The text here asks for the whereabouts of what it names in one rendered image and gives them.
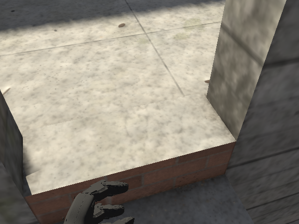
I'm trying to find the robot left hand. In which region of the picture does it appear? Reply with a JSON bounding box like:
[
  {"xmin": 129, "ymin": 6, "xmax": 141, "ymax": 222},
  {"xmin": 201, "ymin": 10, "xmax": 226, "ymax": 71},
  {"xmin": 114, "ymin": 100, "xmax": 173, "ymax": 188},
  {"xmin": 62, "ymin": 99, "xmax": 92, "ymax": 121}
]
[{"xmin": 63, "ymin": 179, "xmax": 135, "ymax": 224}]

